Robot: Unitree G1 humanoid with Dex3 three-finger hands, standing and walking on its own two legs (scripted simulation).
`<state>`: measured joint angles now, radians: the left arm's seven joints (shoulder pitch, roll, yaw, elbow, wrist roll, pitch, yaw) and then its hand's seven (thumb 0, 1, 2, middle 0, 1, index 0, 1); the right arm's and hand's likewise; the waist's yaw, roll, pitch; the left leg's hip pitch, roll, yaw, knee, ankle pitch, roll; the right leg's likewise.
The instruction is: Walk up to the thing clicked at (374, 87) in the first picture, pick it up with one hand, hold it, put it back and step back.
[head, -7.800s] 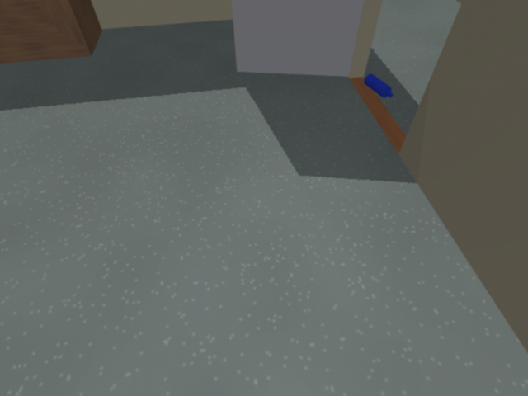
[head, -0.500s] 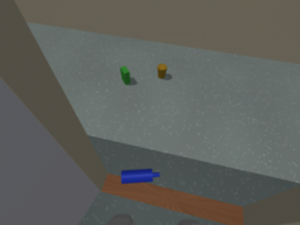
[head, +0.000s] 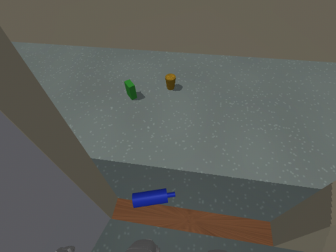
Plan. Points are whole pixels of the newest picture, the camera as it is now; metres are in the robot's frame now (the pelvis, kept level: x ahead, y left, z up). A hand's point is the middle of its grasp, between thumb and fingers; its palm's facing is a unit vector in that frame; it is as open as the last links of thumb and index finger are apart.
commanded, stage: walk up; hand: left
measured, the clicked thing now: (154, 197) +0.46 +0.12 -0.71
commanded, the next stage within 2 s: stand in 1.18 s
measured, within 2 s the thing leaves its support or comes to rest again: neither
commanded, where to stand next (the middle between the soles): +0.06 -0.03 m, yaw +4 degrees
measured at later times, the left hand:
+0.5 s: hand out of the picture +0.11 +0.27 -0.11, palm faces +0.03 -0.91 -0.41, open 7.3 cm
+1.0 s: hand out of the picture +0.06 +0.27 -0.13, palm faces +0.07 -0.93 -0.35, open 7.3 cm
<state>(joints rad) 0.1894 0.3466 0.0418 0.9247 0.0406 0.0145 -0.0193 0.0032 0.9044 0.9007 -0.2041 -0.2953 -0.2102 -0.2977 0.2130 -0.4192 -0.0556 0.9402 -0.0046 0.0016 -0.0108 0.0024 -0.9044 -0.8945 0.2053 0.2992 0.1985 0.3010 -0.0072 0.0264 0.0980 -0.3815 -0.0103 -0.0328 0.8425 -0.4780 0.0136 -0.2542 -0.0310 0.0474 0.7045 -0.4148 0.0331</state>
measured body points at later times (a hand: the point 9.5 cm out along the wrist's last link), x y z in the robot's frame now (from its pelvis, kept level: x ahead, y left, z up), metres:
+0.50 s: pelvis +0.00 +0.00 +0.01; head +0.03 -0.01 +0.46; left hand +0.11 +0.32 -0.09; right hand +0.08 -0.32 -0.12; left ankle -0.02 +0.14 -0.70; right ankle +0.05 -0.12 -0.72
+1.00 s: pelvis +0.02 +0.00 +0.02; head +0.03 +0.00 +0.47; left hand +0.06 +0.32 -0.11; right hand +0.13 -0.29 -0.11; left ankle -0.02 +0.13 -0.72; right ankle +0.04 -0.14 -0.72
